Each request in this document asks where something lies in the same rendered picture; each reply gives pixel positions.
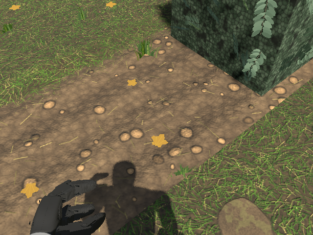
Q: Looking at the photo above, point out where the robot left hand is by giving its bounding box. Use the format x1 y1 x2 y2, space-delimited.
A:
29 179 106 235

